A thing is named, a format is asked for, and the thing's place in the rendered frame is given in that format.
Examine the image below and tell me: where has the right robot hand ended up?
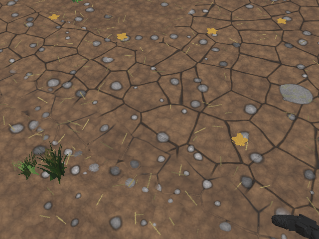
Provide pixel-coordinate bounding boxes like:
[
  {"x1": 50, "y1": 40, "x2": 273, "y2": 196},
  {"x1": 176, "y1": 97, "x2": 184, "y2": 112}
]
[{"x1": 271, "y1": 214, "x2": 319, "y2": 239}]

